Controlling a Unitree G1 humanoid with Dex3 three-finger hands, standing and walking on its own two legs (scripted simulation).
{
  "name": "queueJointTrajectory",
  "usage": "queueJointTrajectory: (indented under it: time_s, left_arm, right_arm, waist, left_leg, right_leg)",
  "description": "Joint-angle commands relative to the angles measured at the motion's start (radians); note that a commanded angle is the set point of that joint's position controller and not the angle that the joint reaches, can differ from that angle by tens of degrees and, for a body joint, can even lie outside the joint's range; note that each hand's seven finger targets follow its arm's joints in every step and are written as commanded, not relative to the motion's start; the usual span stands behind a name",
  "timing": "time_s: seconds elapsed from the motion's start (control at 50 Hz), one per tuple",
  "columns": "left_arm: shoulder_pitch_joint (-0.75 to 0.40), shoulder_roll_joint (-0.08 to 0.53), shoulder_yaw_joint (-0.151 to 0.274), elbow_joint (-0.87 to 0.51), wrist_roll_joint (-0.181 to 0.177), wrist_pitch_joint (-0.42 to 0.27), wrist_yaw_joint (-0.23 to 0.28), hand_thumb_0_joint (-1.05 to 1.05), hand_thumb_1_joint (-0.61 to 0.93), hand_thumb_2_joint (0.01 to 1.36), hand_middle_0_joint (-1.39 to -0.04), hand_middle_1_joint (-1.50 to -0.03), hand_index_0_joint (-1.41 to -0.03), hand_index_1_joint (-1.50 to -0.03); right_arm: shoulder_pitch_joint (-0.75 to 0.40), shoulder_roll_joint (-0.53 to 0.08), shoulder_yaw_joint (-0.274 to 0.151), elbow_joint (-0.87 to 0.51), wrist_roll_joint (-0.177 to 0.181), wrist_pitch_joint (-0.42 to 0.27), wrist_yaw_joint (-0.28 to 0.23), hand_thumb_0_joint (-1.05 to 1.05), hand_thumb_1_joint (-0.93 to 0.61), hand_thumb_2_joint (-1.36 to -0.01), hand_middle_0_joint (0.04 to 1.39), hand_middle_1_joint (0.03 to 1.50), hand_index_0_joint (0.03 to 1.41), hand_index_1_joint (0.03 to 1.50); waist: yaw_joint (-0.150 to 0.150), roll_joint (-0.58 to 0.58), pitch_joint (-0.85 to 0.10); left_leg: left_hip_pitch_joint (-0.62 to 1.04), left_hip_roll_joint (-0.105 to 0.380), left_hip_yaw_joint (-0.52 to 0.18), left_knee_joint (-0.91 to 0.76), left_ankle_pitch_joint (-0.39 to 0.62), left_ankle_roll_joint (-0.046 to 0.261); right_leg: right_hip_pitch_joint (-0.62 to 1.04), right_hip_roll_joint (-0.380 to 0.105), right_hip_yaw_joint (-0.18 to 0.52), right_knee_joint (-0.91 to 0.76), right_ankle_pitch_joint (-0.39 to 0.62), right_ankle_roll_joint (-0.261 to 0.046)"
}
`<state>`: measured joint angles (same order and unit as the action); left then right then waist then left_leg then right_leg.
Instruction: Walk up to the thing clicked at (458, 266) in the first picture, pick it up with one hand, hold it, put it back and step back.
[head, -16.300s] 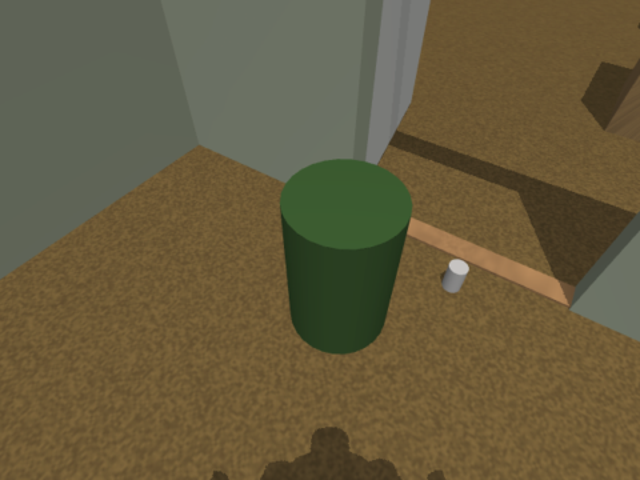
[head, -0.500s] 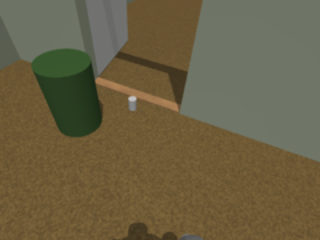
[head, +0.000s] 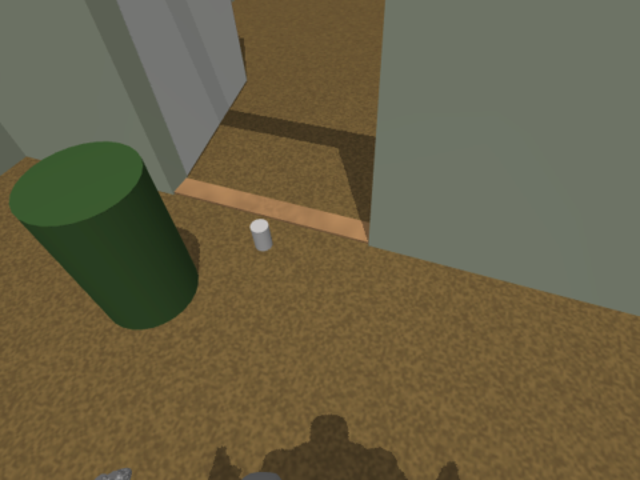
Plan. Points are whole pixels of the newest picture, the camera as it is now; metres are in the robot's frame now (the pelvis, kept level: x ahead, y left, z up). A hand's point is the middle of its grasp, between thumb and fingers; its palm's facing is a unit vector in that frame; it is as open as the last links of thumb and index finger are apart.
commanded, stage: walk up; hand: left
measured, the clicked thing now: (261, 235) +1.10 +0.30 -0.72
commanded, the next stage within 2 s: none
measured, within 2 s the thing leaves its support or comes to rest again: neither
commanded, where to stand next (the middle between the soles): +0.73 +0.04 m, yaw +4 degrees
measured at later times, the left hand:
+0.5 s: hand (141, 403) +0.27 +0.31 -0.15, palm faces -0.02 -0.94 -0.34, open 7.4 cm
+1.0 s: hand (192, 305) +0.42 +0.25 -0.12, palm faces +0.07 -0.90 -0.42, open 7.4 cm
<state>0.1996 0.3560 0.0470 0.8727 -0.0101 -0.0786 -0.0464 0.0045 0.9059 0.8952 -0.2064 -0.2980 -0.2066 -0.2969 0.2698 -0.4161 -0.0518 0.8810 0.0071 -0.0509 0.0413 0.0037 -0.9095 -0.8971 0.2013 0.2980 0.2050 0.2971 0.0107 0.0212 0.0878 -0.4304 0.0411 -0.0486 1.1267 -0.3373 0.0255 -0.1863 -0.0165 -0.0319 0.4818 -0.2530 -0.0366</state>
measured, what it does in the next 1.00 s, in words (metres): walks ahead: left foot, then right foot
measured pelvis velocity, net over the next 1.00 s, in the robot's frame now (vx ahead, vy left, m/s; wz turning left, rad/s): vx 0.41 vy -0.03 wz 0.07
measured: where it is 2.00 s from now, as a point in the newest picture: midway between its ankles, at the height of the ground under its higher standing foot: (326, 336)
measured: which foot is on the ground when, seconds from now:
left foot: up 0.00-0.22, down 0.24-0.70, up 0.72-1.00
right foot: down 0.00-0.24, up 0.26-0.66, down 0.68-1.00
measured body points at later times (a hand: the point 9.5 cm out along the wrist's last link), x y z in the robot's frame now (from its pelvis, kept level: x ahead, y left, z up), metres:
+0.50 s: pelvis +0.22 +0.03 +0.00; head +0.24 +0.05 +0.44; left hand +0.27 +0.36 -0.13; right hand +0.29 -0.28 -0.10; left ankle +0.24 +0.15 -0.74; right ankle +0.28 -0.12 -0.69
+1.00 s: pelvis +0.41 -0.03 +0.00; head +0.42 -0.06 +0.45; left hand +0.42 +0.30 -0.09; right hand +0.51 -0.34 -0.13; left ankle +0.48 +0.14 -0.68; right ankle +0.41 -0.13 -0.74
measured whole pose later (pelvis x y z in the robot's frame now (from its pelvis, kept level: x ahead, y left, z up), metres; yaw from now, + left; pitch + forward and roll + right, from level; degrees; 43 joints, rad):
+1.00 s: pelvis +0.41 -0.03 +0.00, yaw +4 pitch -3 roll +0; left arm 0.34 0.38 0.05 0.86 0.01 -0.09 -0.03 0.01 0.90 0.90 -0.21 -0.30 -0.21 -0.30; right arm 0.27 -0.43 -0.06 0.87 0.00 -0.02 0.07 0.00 -0.91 -0.90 0.20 0.30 0.20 0.30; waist 0.03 0.07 0.08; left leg -0.51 0.02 -0.08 0.89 -0.23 0.00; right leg -0.13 -0.02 -0.11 0.42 -0.24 -0.04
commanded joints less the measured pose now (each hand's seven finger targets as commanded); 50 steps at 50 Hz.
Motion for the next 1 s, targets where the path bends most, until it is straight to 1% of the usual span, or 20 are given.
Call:
queueJointTrajectory:
  time_s: [0.0, 0.12, 0.16, 0.2, 0.22, 0.24, 0.26, 0.28, 0.34, 0.38, 0.48, 0.58, 0.64, 0.66, 0.68, 0.7, 0.72, 0.8, 0.86, 0.98]
  left_arm:
    - [0.04, 0.287, 0.078, -0.076, 0.006, -0.034, 0.021, 0.0, 0.9, 0.9, -0.2, -0.3, -0.2, -0.3]
    - [0.052, 0.306, 0.084, -0.091, 0.019, -0.028, 0.009, 0.0, 0.9, 0.9, -0.2, -0.3, -0.2, -0.3]
    - [0.042, 0.326, 0.086, -0.092, 0.019, -0.022, 0.009, 0.0, 0.9, 0.9, -0.2, -0.3, -0.2, -0.3]
    - [0.067, 0.284, 0.068, -0.108, 0.02, -0.015, 0.014, 0.0, 0.9, 0.9, -0.2, -0.3, -0.2, -0.3]
    - [0.116, 0.228, 0.048, -0.109, 0.012, -0.011, 0.018, 0.0, 0.9, 0.9, -0.2, -0.3, -0.2, -0.3]
    - [0.175, 0.159, 0.032, -0.111, 0.002, -0.006, 0.016, 0.0, 0.9, 0.9, -0.2, -0.3, -0.2, -0.3]
    - [0.17, 0.281, 0.059, -0.094, 0.0, 0.006, 0.032, 0.0, 0.9, 0.9, -0.2, -0.3, -0.2, -0.3]
    - [0.134, 0.309, 0.056, -0.081, 0.008, 0.007, 0.037, 0.0, 0.9, 0.9, -0.2, -0.3, -0.2, -0.3]
    - [0.156, 0.29, 0.058, -0.046, 0.001, 0.007, 0.018, 0.0, 0.9, 0.9, -0.2, -0.3, -0.2, -0.3]
    - [0.189, 0.273, 0.057, -0.035, 0.004, 0.017, 0.004, 0.0, 0.9, 0.9, -0.2, -0.3, -0.2, -0.3]
    - [0.106, 0.252, 0.062, -0.064, 0.025, 0.019, -0.022, 0.0, 0.9, 0.9, -0.2, -0.3, -0.2, -0.3]
    - [0.064, 0.245, 0.074, -0.054, 0.025, 0.004, -0.027, 0.0, 0.9, 0.9, -0.2, -0.3, -0.2, -0.3]
    - [0.176, 0.261, 0.087, -0.011, 0.029, -0.014, -0.012, 0.0, 0.9, 0.9, -0.2, -0.3, -0.2, -0.3]
    - [0.241, 0.297, 0.104, 0.008, 0.032, -0.024, -0.001, 0.0, 0.9, 0.9, -0.2, -0.3, -0.2, -0.3]
    - [0.32, 0.375, 0.127, 0.014, 0.037, -0.033, 0.013, 0.0, 0.9, 0.9, -0.2, -0.3, -0.2, -0.3]
    - [0.289, 0.424, 0.125, -0.006, 0.026, -0.035, 0.015, 0.0, 0.9, 0.9, -0.2, -0.3, -0.2, -0.3]
    - [0.231, 0.435, 0.121, -0.026, 0.017, -0.029, 0.014, 0.0, 0.9, 0.9, -0.2, -0.3, -0.2, -0.3]
    - [0.144, 0.311, 0.084, -0.04, -0.003, -0.035, 0.032, 0.0, 0.9, 0.9, -0.2, -0.3, -0.2, -0.3]
    - [0.129, 0.303, 0.08, -0.066, 0.008, -0.043, 0.03, 0.0, 0.9, 0.9, -0.2, -0.3, -0.2, -0.3]
    - [0.168, 0.316, 0.093, -0.089, 0.021, -0.042, 0.031, 0.0, 0.9, 0.9, -0.2, -0.3, -0.2, -0.3]
  right_arm:
    - [0.043, -0.156, -0.066, -0.069, -0.011, -0.007, 0.01, 0.0, -0.9, -0.9, 0.2, 0.3, 0.2, 0.3]
    - [-0.093, -0.148, -0.069, -0.109, -0.022, -0.034, 0.036, 0.0, -0.9, -0.9, 0.2, 0.3, 0.2, 0.3]
    - [-0.035, -0.16, -0.081, -0.095, -0.028, -0.036, 0.031, 0.0, -0.9, -0.9, 0.2, 0.3, 0.2, 0.3]
    - [0.14, -0.223, -0.107, -0.037, -0.042, -0.042, 0.017, 0.0, -0.9, -0.9, 0.2, 0.3, 0.2, 0.3]
    - [0.246, -0.28, -0.127, -0.023, -0.06, -0.048, 0.005, 0.0, -0.9, -0.9, 0.2, 0.3, 0.2, 0.3]
    - [0.245, -0.338, -0.135, -0.052, -0.061, -0.053, -0.006, 0.0, -0.9, -0.9, 0.2, 0.3, 0.2, 0.3]
    - [0.195, -0.344, -0.136, -0.074, -0.02, -0.052, -0.005, 0.0, -0.9, -0.9, 0.2, 0.3, 0.2, 0.3]
    - [0.146, -0.327, -0.135, -0.083, -0.007, -0.049, -0.009, 0.0, -0.9, -0.9, 0.2, 0.3, 0.2, 0.3]
    - [0.045, -0.241, -0.085, -0.111, 0.001, -0.053, -0.019, 0.0, -0.9, -0.9, 0.2, 0.3, 0.2, 0.3]
    - [0.031, -0.23, -0.079, -0.112, 0.002, -0.059, -0.017, 0.0, -0.9, -0.9, 0.2, 0.3, 0.2, 0.3]
    - [0.041, -0.263, -0.086, -0.126, -0.01, -0.061, -0.007, 0.0, -0.9, -0.9, 0.2, 0.3, 0.2, 0.3]
    - [0.018, -0.269, -0.085, -0.132, -0.009, -0.052, 0.002, 0.0, -0.9, -0.9, 0.2, 0.3, 0.2, 0.3]
    - [0.005, -0.227, -0.068, -0.137, -0.01, -0.038, 0.001, 0.0, -0.9, -0.9, 0.2, 0.3, 0.2, 0.3]
    - [0.049, -0.179, -0.05, -0.136, -0.008, -0.036, 0.0, 0.0, -0.9, -0.9, 0.2, 0.3, 0.2, 0.3]
    - [0.085, -0.101, -0.025, -0.149, -0.007, -0.037, -0.001, 0.0, -0.9, -0.9, 0.2, 0.3, 0.2, 0.3]
    - [0.08, -0.158, -0.038, -0.139, -0.004, -0.025, -0.008, 0.0, -0.9, -0.9, 0.2, 0.3, 0.2, 0.3]
    - [0.061, -0.226, -0.054, -0.123, -0.016, -0.017, -0.019, 0.0, -0.9, -0.9, 0.2, 0.3, 0.2, 0.3]
    - [0.108, -0.186, -0.048, -0.048, 0.01, -0.008, -0.007, 0.0, -0.9, -0.9, 0.2, 0.3, 0.2, 0.3]
    - [0.105, -0.177, -0.056, -0.05, -0.002, 0.006, 0.006, 0.0, -0.9, -0.9, 0.2, 0.3, 0.2, 0.3]
    - [-0.046, -0.155, -0.057, -0.11, -0.025, 0.006, 0.026, 0.0, -0.9, -0.9, 0.2, 0.3, 0.2, 0.3]
  waist:
    - [-0.003, -0.125, -0.014]
    - [0.039, -0.153, -0.023]
    - [-0.004, -0.132, -0.056]
    - [-0.093, 0.041, -0.149]
    - [-0.142, 0.205, -0.205]
    - [-0.11, 0.349, -0.215]
    - [-0.104, 0.194, -0.234]
    - [-0.089, 0.147, -0.162]
    - [-0.027, 0.075, -0.055]
    - [-0.01, 0.099, -0.062]
    - [-0.028, 0.145, -0.006]
    - [-0.02, 0.136, -0.014]
    - [0.05, 0.027, -0.082]
    - [0.078, -0.095, -0.133]
    - [0.104, -0.345, -0.155]
    - [0.094, -0.298, -0.1]
    - [0.079, -0.239, -0.056]
    - [0.003, -0.189, -0.015]
    - [-0.003, -0.181, -0.035]
    - [0.044, -0.133, 0.002]
  left_leg:
    - [-0.109, 0.021, -0.002, -0.14, 0.117, -0.028]
    - [0.066, 0.051, 0.08, -0.541, 0.283, -0.012]
    - [0.175, 0.034, 0.107, -0.568, 0.285, 0.007]
    - [0.433, -0.008, 0.107, -0.588, 0.167, 0.053]
    - [0.553, 0.092, -0.046, -0.672, 0.001, 0.104]
    - [0.65, 0.318, -0.485, -0.75, -0.068, 0.168]
    - [0.617, 0.398, -0.674, -0.856, -0.167, 0.257]
    - [0.534, 0.396, -0.626, -0.87, -0.132, 0.265]
    - [0.285, 0.257, -0.22, -0.866, 0.149, 0.16]
    - [0.234, 0.217, -0.115, -0.867, 0.189, 0.16]
    - [0.221, 0.217, -0.071, -0.916, -0.018, 0.213]
    - [0.159, 0.204, -0.05, -0.849, -0.058, 0.175]
    - [0.114, 0.148, 0.022, -0.611, 0.08, 0.123]
    - [0.041, 0.09, 0.074, -0.408, 0.123, 0.094]
    - [-0.1, -0.019, 0.138, -0.113, -0.054, 0.041]
    - [-0.251, -0.082, 0.069, 0.006, -0.193, 0.013]
    - [-0.249, -0.016, -0.001, 0.043, -0.203, 0.013]
    - [-0.129, -0.008, -0.07, -0.069, 0.022, 0.016]
    - [-0.106, -0.023, -0.046, -0.105, 0.084, -0.011]
    - [-0.142, 0.023, -0.028, -0.366, 0.141, -0.03]
  right_leg:
    - [0.039, -0.216, 0.098, -0.201, 0.399, -0.185]
    - [0.003, -0.202, 0.054, -0.162, 0.217, -0.141]
    - [-0.023, -0.221, 0.07, -0.098, 0.188, -0.134]
    - [-0.109, -0.147, 0.015, 0.219, 0.286, -0.1]
    - [-0.233, -0.07, -0.039, 0.499, 0.184, -0.065]
    - [-0.459, 0.085, 0.005, 0.702, -0.291, -0.019]
    - [-0.478, 0.044, 0.095, 0.776, -0.303, -0.04]
    - [-0.491, 0.002, 0.122, 0.814, -0.252, -0.035]
    - [-0.354, -0.053, 0.14, 0.683, -0.116, -0.014]
    - [-0.293, -0.061, 0.091, 0.607, -0.084, 0.011]
    - [-0.313, -0.102, 0.036, 0.327, -0.021, 0.05]
    - [-0.17, -0.068, -0.004, 0.143, 0.067, 0.026]
    - [0.062, -0.014, -0.055, 0.043, 0.086, 0.011]
    - [0.207, -0.026, -0.003, -0.007, -0.001, -0.01]
    - [0.267, -0.248, 0.336, -0.133, -0.196, -0.059]
    - [0.248, -0.408, 0.661, -0.273, -0.304, -0.161]
    - [0.166, -0.458, 0.724, -0.262, -0.326, -0.235]
    - [0.07, -0.231, 0.243, -0.206, 0.192, -0.043]
    - [0.052, -0.224, 0.145, -0.227, 0.24, -0.12]
    - [0.1, -0.267, 0.091, -0.227, 0.16, -0.156]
